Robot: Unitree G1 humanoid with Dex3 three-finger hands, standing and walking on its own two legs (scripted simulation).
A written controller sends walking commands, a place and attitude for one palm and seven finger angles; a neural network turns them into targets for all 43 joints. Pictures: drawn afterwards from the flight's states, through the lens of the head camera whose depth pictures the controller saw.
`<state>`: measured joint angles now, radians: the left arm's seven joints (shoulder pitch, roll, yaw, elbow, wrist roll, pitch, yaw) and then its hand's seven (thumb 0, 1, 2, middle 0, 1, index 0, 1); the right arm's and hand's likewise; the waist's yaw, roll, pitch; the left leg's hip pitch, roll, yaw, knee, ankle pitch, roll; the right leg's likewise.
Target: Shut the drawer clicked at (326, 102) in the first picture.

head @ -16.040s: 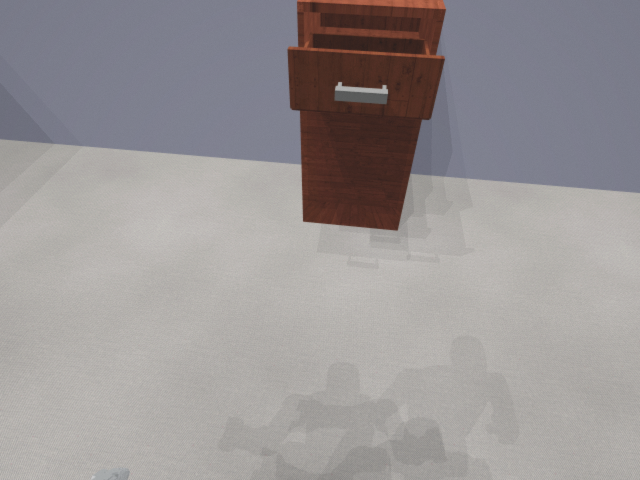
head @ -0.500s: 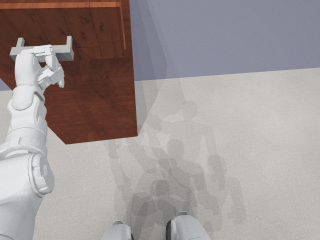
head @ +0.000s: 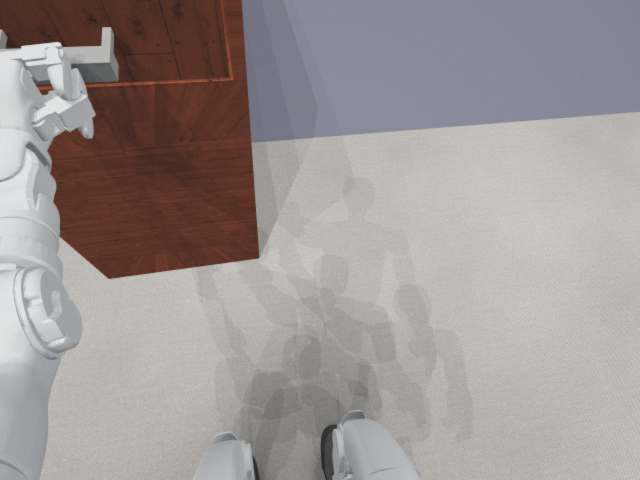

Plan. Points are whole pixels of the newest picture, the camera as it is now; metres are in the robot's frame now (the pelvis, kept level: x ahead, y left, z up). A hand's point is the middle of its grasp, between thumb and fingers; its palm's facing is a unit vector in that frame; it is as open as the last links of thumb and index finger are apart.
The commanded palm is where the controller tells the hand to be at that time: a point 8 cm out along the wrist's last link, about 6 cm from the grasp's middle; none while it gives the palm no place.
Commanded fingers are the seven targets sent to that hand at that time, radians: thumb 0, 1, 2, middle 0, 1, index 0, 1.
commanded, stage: push the drawer shut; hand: left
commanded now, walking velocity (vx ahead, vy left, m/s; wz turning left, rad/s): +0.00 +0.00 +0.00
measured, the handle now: (53, 51) +0.62 +0.25 +0.09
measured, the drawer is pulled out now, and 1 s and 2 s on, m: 0.00 0.00 0.00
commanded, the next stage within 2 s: pull the fist back off the drawer in 0.28 s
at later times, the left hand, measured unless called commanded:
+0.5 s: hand (74, 95) +0.55 +0.21 +0.09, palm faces +0.07 -1.00 -0.04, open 3.3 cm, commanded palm +0.57 +0.24 +0.09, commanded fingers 0.00 0.90 0.90 -1.40 -1.60 -1.40 -1.60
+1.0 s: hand (83, 102) +0.54 +0.21 +0.09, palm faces +0.08 -1.00 -0.03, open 3.0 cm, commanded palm +0.52 +0.23 +0.09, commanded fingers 0.00 0.90 0.90 -1.40 -1.60 -1.40 -1.60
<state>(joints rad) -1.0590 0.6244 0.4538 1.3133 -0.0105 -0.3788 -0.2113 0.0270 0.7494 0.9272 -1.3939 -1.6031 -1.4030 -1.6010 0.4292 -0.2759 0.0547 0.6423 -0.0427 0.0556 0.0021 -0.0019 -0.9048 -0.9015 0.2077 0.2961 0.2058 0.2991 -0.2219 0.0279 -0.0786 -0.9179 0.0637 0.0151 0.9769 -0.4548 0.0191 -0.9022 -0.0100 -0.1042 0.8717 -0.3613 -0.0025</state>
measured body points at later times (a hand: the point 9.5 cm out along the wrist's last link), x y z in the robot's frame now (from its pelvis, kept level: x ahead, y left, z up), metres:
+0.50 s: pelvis -0.03 +0.00 -0.01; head +0.13 +0.03 +0.41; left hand +0.54 +0.27 +0.10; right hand -0.08 -0.26 -0.10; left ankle -0.01 +0.10 -0.68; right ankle +0.02 -0.13 -0.68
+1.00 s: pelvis -0.02 +0.01 -0.01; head +0.14 +0.03 +0.41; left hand +0.53 +0.26 +0.09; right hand -0.06 -0.25 -0.10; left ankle -0.01 +0.10 -0.68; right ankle +0.02 -0.13 -0.68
